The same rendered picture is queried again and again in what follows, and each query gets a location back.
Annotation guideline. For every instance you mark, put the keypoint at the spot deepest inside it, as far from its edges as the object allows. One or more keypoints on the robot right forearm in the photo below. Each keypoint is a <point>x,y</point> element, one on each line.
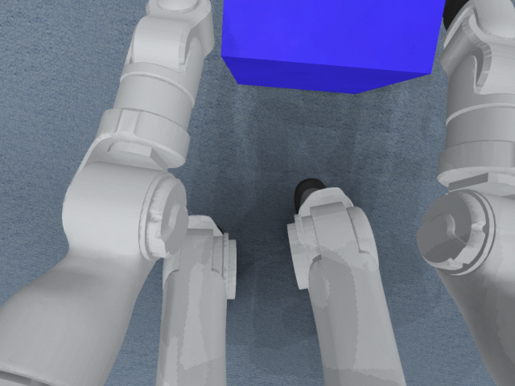
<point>479,60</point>

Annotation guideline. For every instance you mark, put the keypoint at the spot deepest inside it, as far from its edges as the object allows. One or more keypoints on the robot left thigh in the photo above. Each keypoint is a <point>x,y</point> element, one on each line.
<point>193,323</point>

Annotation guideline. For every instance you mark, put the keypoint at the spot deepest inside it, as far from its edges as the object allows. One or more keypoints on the right robot hand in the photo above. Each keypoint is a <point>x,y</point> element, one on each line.
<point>451,9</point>

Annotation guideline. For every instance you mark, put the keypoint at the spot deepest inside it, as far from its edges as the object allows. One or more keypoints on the robot left forearm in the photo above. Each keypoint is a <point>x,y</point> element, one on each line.
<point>147,126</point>

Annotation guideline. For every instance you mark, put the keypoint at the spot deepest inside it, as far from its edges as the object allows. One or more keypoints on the left robot upper arm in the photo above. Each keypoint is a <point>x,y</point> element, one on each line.
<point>67,326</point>

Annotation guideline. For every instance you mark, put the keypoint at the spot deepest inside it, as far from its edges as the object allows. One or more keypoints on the carton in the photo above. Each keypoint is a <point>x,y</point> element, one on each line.
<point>347,46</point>

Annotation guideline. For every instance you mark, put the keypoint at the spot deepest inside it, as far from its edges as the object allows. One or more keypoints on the right robot upper arm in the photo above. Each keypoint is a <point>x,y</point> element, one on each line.
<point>469,237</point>

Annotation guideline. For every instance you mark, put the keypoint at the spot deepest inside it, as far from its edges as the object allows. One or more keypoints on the right robot foot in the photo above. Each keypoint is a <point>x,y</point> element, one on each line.
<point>304,189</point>

